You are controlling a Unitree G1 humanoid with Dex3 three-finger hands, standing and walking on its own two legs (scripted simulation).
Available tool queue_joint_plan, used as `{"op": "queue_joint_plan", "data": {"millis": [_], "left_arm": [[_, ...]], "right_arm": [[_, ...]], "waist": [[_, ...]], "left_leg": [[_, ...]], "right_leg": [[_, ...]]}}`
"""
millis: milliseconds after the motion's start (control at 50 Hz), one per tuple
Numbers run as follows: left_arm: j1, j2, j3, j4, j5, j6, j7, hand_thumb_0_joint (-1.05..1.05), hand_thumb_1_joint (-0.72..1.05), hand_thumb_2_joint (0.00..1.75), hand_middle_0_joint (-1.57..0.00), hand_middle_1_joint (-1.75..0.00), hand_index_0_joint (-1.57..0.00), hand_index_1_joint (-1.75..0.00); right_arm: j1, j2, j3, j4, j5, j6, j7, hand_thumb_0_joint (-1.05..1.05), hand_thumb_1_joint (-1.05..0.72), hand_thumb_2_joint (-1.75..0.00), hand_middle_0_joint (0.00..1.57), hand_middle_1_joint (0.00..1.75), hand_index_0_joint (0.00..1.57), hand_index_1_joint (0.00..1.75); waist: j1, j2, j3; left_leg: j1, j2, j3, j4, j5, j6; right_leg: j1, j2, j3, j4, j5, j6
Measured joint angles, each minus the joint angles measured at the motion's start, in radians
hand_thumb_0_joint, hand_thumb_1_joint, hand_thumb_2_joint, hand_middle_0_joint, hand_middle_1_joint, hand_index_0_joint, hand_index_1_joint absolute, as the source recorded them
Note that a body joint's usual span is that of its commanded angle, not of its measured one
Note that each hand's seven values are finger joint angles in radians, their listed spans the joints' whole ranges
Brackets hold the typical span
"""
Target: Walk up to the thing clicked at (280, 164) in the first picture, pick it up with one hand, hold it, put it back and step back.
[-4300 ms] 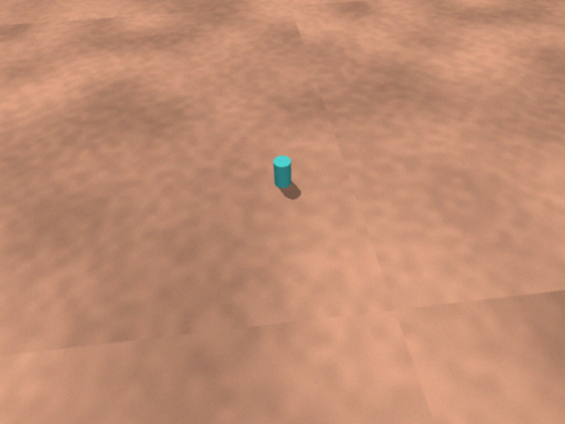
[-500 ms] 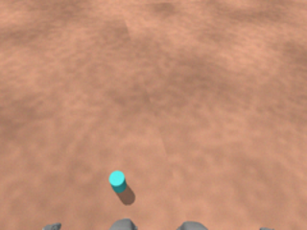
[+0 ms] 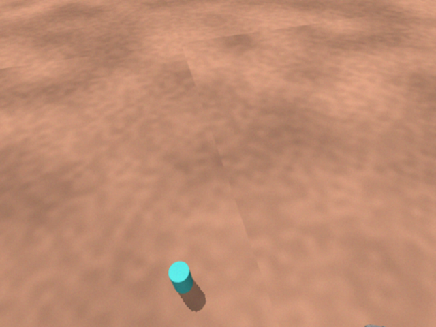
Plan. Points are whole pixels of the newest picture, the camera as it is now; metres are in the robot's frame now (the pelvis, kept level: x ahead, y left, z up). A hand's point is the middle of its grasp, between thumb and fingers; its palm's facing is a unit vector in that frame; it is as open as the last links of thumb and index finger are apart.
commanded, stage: walk up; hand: left
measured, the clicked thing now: (181, 277) +0.45 +0.22 -0.70
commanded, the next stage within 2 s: none
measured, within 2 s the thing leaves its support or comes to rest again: neither
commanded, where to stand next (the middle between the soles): +0.13 +0.01 m, yaw +1 degrees
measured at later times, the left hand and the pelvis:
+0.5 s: hand out of the picture +0.13 +0.25 -0.15, palm faces -0.05 -0.94 -0.33, open 7.4 cm; pelvis +0.03 +0.00 +0.01, yaw -1 degrees
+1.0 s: hand out of the picture +0.10 +0.25 -0.15, palm faces -0.04 -0.94 -0.34, open 7.4 cm; pelvis +0.03 +0.00 +0.01, yaw -1 degrees
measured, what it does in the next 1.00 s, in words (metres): stands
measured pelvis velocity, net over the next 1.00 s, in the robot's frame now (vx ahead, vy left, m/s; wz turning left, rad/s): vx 0.03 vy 0.00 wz -0.02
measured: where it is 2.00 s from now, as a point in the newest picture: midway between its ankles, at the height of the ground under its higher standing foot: outside the picture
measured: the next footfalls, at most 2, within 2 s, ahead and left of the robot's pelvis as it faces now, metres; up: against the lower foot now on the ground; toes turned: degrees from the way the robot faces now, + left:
left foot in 1.86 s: +0.30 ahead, +0.10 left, +0.00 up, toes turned -1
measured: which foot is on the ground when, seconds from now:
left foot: down 0.00-1.00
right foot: down 0.00-1.00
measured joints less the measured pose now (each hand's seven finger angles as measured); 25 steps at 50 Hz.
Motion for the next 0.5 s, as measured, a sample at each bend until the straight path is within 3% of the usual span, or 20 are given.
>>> {"op": "queue_joint_plan", "data": {"millis": [300, 500], "left_arm": [[-0.068, -0.012, 0.002, 0.003, -0.007, 0.002, 0.005, 0.00, 0.90, 0.90, -0.20, -0.30, -0.21, -0.30], [-0.101, -0.009, 0.002, 0.004, -0.009, 0.007, 0.010, 0.00, 0.90, 0.90, -0.20, -0.30, -0.21, -0.30]], "right_arm": [[0.036, 0.002, -0.005, 0.056, -0.003, -0.002, -0.014, 0.00, -0.90, -0.90, 0.20, 0.30, 0.20, 0.30], [0.005, 0.014, -0.007, 0.044, -0.001, -0.007, -0.020, 0.00, -0.90, -0.90, 0.20, 0.30, 0.20, 0.30]], "waist": [[-0.033, -0.046, 0.011], [-0.033, -0.045, 0.006]], "left_leg": [[0.035, -0.002, 0.013, -0.055, 0.004, -0.002], [0.055, -0.006, 0.025, -0.067, -0.004, 0.002]], "right_leg": [[0.037, -0.003, 0.011, -0.071, 0.016, 0.002], [0.057, -0.009, 0.021, -0.090, 0.015, 0.008]]}}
